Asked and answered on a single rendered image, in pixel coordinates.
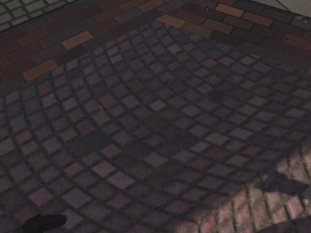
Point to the robot left hand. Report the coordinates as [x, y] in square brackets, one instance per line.
[40, 224]

